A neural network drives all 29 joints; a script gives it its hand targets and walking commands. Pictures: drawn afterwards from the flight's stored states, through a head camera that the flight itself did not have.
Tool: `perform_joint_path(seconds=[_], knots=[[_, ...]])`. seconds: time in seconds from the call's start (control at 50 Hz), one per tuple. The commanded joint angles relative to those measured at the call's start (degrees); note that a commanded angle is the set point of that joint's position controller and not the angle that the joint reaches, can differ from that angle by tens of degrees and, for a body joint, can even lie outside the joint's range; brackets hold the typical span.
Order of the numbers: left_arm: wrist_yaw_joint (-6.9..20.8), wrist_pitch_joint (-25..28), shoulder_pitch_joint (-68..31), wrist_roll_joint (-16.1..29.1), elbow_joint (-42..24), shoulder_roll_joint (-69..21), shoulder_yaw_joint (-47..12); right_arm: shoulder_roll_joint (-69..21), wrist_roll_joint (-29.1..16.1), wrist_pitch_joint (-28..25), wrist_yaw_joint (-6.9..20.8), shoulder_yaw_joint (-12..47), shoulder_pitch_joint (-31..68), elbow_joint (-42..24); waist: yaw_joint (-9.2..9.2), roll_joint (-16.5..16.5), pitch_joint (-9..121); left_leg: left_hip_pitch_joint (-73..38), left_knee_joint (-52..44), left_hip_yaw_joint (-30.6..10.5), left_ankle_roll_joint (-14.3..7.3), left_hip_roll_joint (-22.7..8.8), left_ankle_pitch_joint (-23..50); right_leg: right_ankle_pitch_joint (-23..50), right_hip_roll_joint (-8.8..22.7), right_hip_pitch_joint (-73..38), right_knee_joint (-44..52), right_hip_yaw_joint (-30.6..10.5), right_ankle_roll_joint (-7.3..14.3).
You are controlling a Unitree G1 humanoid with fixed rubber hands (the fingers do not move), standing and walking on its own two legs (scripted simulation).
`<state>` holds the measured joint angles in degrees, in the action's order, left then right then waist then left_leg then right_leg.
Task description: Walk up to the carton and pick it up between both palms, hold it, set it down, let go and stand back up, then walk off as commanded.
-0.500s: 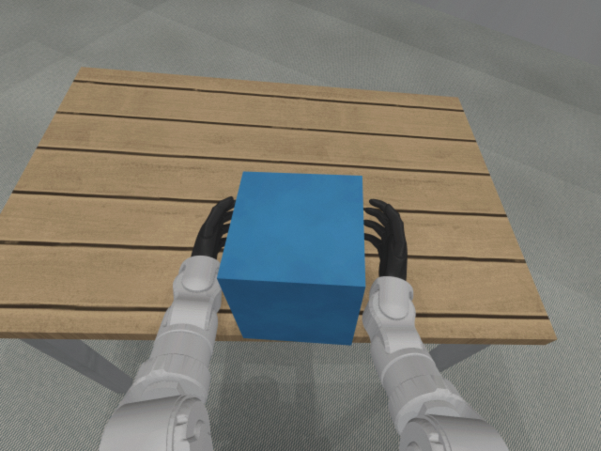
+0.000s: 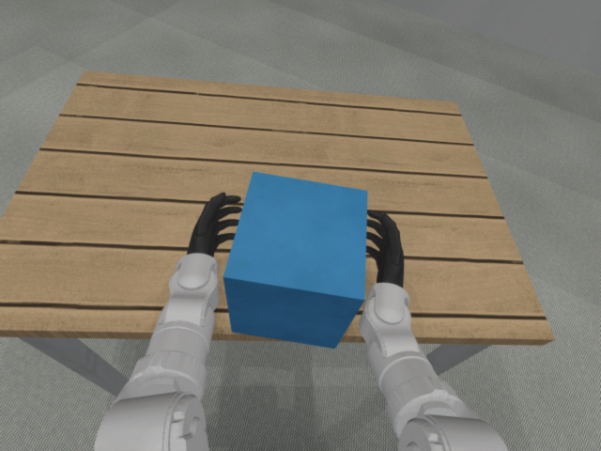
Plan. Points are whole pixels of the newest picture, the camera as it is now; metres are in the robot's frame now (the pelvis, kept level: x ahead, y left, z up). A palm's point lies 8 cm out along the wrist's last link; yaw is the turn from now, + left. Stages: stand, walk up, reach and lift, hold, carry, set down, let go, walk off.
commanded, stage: set down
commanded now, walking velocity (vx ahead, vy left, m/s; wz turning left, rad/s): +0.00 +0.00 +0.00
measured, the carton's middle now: (296, 264) +0.38 -0.02 -0.01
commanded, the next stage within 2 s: none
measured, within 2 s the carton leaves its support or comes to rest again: neither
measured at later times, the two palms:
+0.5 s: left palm (189, 285) +0.33 +0.12 +0.04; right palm (407, 323) +0.27 -0.15 +0.03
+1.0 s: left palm (159, 344) +0.28 +0.16 +0.00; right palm (442, 365) +0.22 -0.18 +0.02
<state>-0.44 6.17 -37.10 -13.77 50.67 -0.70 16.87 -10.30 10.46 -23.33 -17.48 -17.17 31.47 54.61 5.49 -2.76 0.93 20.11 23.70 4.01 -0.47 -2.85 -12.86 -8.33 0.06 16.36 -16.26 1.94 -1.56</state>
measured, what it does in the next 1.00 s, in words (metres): shifts its weight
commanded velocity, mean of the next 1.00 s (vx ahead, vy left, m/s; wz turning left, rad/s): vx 0.00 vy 0.00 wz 0.00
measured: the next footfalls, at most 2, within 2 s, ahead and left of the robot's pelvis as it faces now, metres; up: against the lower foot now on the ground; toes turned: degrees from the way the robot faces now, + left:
none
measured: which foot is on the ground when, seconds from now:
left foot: down 0.00-1.00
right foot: down 0.00-1.00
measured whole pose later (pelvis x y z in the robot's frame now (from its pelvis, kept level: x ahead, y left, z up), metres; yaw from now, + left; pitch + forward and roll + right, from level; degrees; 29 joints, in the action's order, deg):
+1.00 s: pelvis -0.06 -0.01 +0.00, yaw +0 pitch +2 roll -1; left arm 3.7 1.6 -17.6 0.9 35.8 6.7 10.5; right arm -7.8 0.7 -9.8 -18.9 -6.2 10.6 29.9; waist 5.5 -2.8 -1.5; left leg 18.0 25.9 4.0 -0.5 -2.9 -9.7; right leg -7.3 0.2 15.3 -20.9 1.8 -1.4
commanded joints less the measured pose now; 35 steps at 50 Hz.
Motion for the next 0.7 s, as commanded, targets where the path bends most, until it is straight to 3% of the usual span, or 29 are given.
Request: perform_joint_path(seconds=[0.0, 0.02, 0.04, 0.08, 0.1, 0.12, 0.14, 0.16, 0.22, 0.26, 0.3, 0.32, 0.34, 0.42, 0.44, 0.46, 0.48, 0.5, 0.52, 0.54, 0.56, 0.58, 0.6, 0.62, 0.64, 0.66, 0.68], knots=[[0.1, -1.3, -19.6, 4.7, -11.1, 9.0, -9.6, 7.2, -8.9, -1.5, -2.6, 10.2, 13.8, -4.8, 3.05, 9.8, 38.5, -15.8, 9.4, 0.2, 5.6, 4.3, 38.5, 41.8, -4.4, -14.2, -8.6, 1.2, -2.5], [0.0, -1.7, -22.2, 5.8, -11.8, 8.9, -11.0, 7.9, -9.3, -0.7, -2.7, 8.8, 15.7, -2.6, 4.42, 10.6, 35.1, -15.8, 9.3, 0.1, 6.1, 3.7, 37.4, 37.2, -4.7, -11.8, -8.1, 1.9, -2.4], [0.3, -2.6, -15.7, 4.8, -12.6, 7.9, -9.9, 7.9, -10.3, -1.0, -2.6, 11.2, 10.9, -4.1, 2.67, 10.4, 34.8, -18.4, 9.5, -0.3, 6.1, 3.5, 40.3, 38.6, -4.7, -12.5, -7.6, 1.6, -2.3], [0.0, -3.4, -13.6, 4.9, -17.6, 7.1, -11.5, 9.6, -10.9, -1.3, -2.7, 10.6, 7.2, -4.9, 3.79, 12.8, 34.8, -22.8, 9.7, -0.6, 7.4, 2.7, 43.1, 36.5, -5.5, -11.1, -6.7, 2.7, -1.6], [0.0, -3.6, -18.9, 5.0, -14.2, 9.9, -9.3, 10.1, -10.7, -0.1, -2.7, 9.8, 12.0, -5.0, 2.53, 12.0, 32.7, -21.3, 8.6, -0.3, 6.8, 3.2, 38.8, 31.7, -5.1, -9.4, -5.2, 2.1, -1.7], [0.2, -3.9, -19.7, 5.7, -13.4, 9.7, -9.2, 9.8, -11.2, 0.3, -3.2, 10.2, 13.5, -5.8, 2.81, 11.5, 32.8, -20.2, 8.3, 0.3, 6.6, 3.3, 36.6, 31.9, -5.0, -9.7, -4.9, 2.1, -1.7], [0.5, -3.9, -15.5, 5.8, -15.5, 9.4, -9.3, 9.3, -11.6, 0.5, -3.1, 11.1, 9.6, -6.8, 2.68, 10.1, 31.3, -20.2, 7.9, 0.3, 6.2, 3.5, 36.3, 33.2, -5.0, -11.5, -4.8, 1.9, -2.0], [0.7, -3.6, -17.4, 6.4, -14.4, 10.8, -9.0, 9.2, -11.1, 0.9, -3.0, 10.5, 11.9, -8.0, 2.26, 9.4, 31.7, -17.5, 7.3, 0.2, 5.6, 3.5, 32.8, 31.6, -4.7, -12.0, -5.2, 1.5, -2.1], [1.4, -3.8, -11.5, 5.3, -17.6, 9.7, -8.7, 8.6, -11.9, 0.7, -2.9, 11.8, 5.3, -9.4, 1.91, 9.4, 30.8, -18.6, 6.4, 0.0, 4.9, 3.7, 32.3, 32.8, -4.4, -14.0, -5.3, 1.4, -2.3], [1.3, -3.7, -19.7, 6.3, -14.4, 11.6, -8.4, 10.2, -10.9, 2.9, -3.3, 8.7, 13.0, -8.9, 2.38, 8.2, 27.3, -14.0, 4.3, 1.1, 3.9, 4.1, 20.6, 23.3, -4.1, -10.9, -4.0, 1.7, -2.0], [1.1, -3.6, -18.6, 7.3, -14.9, 11.0, -8.4, 7.3, -11.5, 3.4, -3.3, 10.3, 12.3, -12.6, 0.37, 7.1, 26.7, -11.5, 2.9, 1.3, 2.9, 4.2, 14.2, 18.9, -3.5, -11.8, -3.5, 1.3, -1.4], [0.8, -3.7, -20.2, 7.7, -14.7, 11.3, -9.5, 8.2, -10.3, 4.4, -3.3, 8.2, 13.9, -13.3, 1.88, 7.6, 27.1, -11.0, 2.2, 1.1, 2.7, 4.0, 10.9, 17.2, -3.5, -10.3, -3.8, 1.8, -1.3], [0.9, -4.0, -20.2, 7.4, -10.6, 13.4, -6.6, 8.3, -10.3, 5.4, -3.3, 8.8, 14.2, -13.6, 0.03, 5.7, 23.8, -8.7, 1.2, 1.9, 1.7, 4.4, 5.8, 11.6, -2.9, -9.9, -3.4, 1.4, -1.5], [1.5, -3.9, -15.1, 9.6, -14.7, 12.7, -9.0, 7.2, -10.5, 6.9, -3.2, 9.5, 9.1, -18.1, 0.46, 3.4, 24.7, -9.3, 1.1, 1.3, 0.4, 4.7, 6.2, 11.9, -2.9, -12.5, -4.3, 0.5, -1.4], [1.3, -3.3, -21.6, 9.5, -10.5, 15.1, -7.4, 7.8, -9.5, 8.0, -3.4, 7.4, 14.0, -15.1, 0.13, 4.4, 24.0, -6.3, 0.3, 1.9, 0.3, 5.1, 0.4, 4.5, -2.3, -9.4, -3.5, 0.0, -1.0], [1.3, -3.9, -14.7, 10.5, -14.3, 12.4, -10.5, 7.3, -10.9, 8.0, -2.6, 8.6, 8.4, -16.6, 1.19, 5.7, 23.0, -9.0, 0.1, 1.1, 0.6, 4.4, 3.0, 7.6, -2.6, -11.5, -3.8, 1.0, -0.5], [1.6, -4.3, -9.6, 9.0, -15.9, 12.4, -9.2, 7.2, -10.9, 7.8, -2.5, 9.9, 3.5, -18.2, -0.12, 5.2, 22.5, -10.2, 0.3, 0.9, 0.5, 4.4, 5.1, 9.7, -2.7, -14.1, -3.9, 0.5, -0.6], [1.5, -4.3, -15.9, 9.8, -13.4, 14.2, -9.4, 8.3, -10.7, 8.7, -2.7, 9.3, 9.3, -18.0, -0.19, 6.2, 21.3, -8.8, -0.2, 1.0, 0.5, 4.7, 1.9, 5.9, -2.4, -11.7, -3.5, 0.4, -0.6], [1.9, -4.6, -15.3, 10.2, -11.5, 14.9, -8.7, 8.1, -11.2, 9.8, -2.4, 9.6, 9.0, -18.6, -0.32, 4.3, 19.6, -8.4, -0.4, 1.2, -0.2, 4.9, 0.5, 3.8, -2.3, -11.2, -3.3, 0.4, -0.8], [2.1, -4.1, -18.0, 10.2, -8.5, 17.3, -6.6, 7.2, -10.8, 11.0, -2.5, 10.3, 10.9, -18.9, -1.81, 2.4, 19.3, -5.9, -0.7, 1.8, -1.1, 5.3, -3.3, -1.4, -1.8, -11.1, -2.7, -0.4, -0.9], [2.0, -3.6, -18.6, 11.9, -11.2, 17.5, -8.6, 6.1, -11.4, 11.4, -2.7, 11.5, 11.9, -21.9, -1.72, 2.8, 20.5, -5.8, -0.6, 2.4, -1.1, 5.4, -3.0, -1.5, -1.6, -11.5, -3.0, -0.8, -1.0], [2.1, -3.5, -13.0, 12.4, -11.7, 16.9, -9.3, 6.6, -11.9, 11.5, -2.2, 11.2, 7.5, -22.5, -1.22, 2.7, 19.9, -6.8, -0.9, 1.7, -1.3, 5.0, -3.3, -1.1, -1.6, -13.0, -3.0, -0.6, -0.8], [2.3, -3.3, -14.8, 12.0, -9.6, 18.0, -7.9, 6.4, -11.2, 12.3, -2.4, 11.2, 9.2, -21.9, -1.97, 2.2, 18.6, -5.2, -1.3, 2.2, -1.5, 5.4, -4.5, -3.9, -1.5, -12.4, -2.6, -1.0, -0.9], [2.5, -3.8, -9.7, 12.6, -13.4, 16.8, -9.2, 6.7, -12.4, 12.0, -2.3, 12.6, 5.2, -24.9, -2.37, 2.5, 18.5, -7.9, -1.0, 1.5, -1.3, 5.1, -1.6, -0.4, -1.7, -13.6, -3.1, -0.8, -0.9], [3.1, -3.7, -6.8, 12.0, -16.1, 16.4, -9.3, 5.8, -12.3, 11.5, -2.4, 13.5, -0.5, -25.1, -1.23, 3.2, 21.0, -10.1, -1.0, 1.1, -1.2, 5.0, 0.9, 1.7, -1.9, -14.5, -2.9, -0.6, -0.9], [3.4, -3.2, -13.7, 12.1, -11.7, 19.9, -7.0, 6.2, -11.7, 12.7, -2.4, 12.7, 5.4, -24.2, -2.62, 2.9, 18.9, -6.8, -1.2, 1.5, -1.5, 5.2, -3.8, -3.9, -1.6, -11.2, -2.6, -1.2, -1.1], [3.1, -2.6, -13.3, 12.8, -13.5, 18.6, -8.4, 6.5, -11.5, 13.3, -1.9, 12.2, 5.1, -23.4, -1.72, 3.8, 17.7, -7.5, -1.9, 1.0, -1.5, 5.0, -5.3, -5.5, -1.7, -11.2, -2.7, -0.7, -0.3]])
